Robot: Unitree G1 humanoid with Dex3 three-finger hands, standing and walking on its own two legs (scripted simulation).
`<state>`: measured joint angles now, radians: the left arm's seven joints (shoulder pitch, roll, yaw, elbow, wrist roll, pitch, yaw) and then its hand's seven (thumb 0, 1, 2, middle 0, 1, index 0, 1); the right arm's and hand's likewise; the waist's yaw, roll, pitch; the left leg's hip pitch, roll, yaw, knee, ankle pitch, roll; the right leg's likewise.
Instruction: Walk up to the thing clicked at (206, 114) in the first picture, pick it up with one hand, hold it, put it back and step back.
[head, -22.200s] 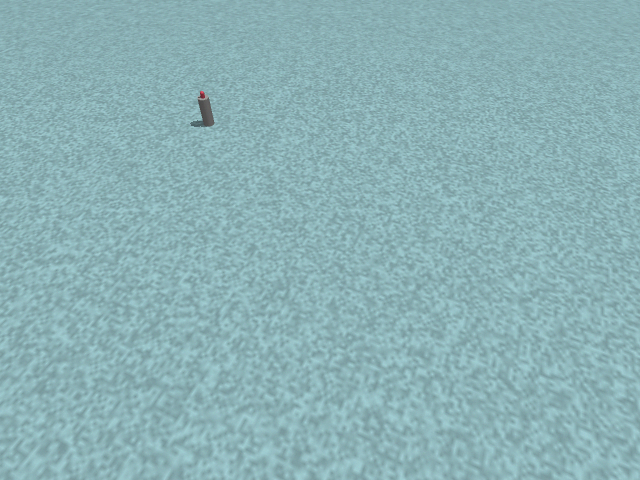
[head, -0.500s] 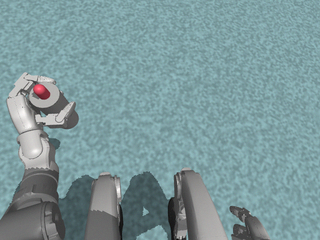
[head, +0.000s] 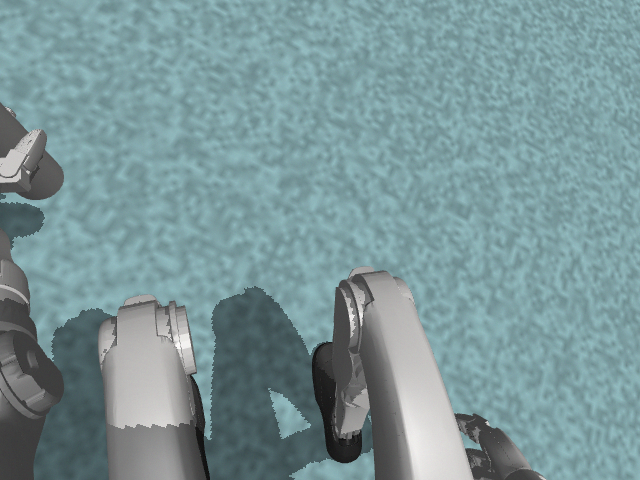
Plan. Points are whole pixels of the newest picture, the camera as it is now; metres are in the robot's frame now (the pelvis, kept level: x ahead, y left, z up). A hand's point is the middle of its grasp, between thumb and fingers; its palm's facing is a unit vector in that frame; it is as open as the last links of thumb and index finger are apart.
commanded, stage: crouch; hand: left
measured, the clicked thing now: out of the picture +0.49 +0.29 -0.06
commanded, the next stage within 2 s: lower in 0.68 s
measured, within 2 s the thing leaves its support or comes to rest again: neither
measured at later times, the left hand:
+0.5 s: hand (12, 151) +0.51 +0.30 -0.12, palm faces +0.40 -0.92 -0.01, open 8.8 cm
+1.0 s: hand (30, 162) +0.52 +0.30 -0.17, palm faces +0.40 -0.91 -0.01, open 8.8 cm
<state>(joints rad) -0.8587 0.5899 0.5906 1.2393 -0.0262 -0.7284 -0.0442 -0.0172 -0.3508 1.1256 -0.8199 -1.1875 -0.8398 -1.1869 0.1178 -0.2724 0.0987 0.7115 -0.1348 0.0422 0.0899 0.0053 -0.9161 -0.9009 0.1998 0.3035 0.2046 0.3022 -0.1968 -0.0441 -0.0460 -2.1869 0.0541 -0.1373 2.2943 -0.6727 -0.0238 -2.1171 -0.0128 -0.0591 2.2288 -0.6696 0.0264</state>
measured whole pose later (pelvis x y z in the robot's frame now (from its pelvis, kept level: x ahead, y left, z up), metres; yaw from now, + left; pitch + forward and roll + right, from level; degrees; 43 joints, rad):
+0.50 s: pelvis +0.00 +0.01 -0.05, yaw -4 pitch +28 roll -10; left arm -0.85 0.73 0.67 1.24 -0.03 -0.71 -0.08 -0.02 -0.34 1.11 -0.82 -1.18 -0.84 -1.18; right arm 0.08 -0.32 0.21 0.66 -0.19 0.09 0.10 0.00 -0.90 -0.90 0.20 0.30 0.21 0.30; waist -0.24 -0.09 0.08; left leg -2.29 0.05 -0.22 2.48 -0.69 -0.03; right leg -2.19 0.01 -0.11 2.36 -0.67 0.05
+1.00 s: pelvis +0.00 +0.01 -0.06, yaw -6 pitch +24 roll -13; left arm -0.85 0.84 0.68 1.33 -0.03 -0.76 -0.05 -0.02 -0.34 1.12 -0.83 -1.17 -0.85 -1.17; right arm 0.02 -0.35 0.32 0.59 -0.23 0.12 0.11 0.00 -0.91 -0.90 0.20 0.30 0.21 0.30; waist -0.28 -0.14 0.17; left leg -2.30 0.05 -0.27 2.56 -0.70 -0.02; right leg -2.17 0.03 -0.14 2.39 -0.66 0.06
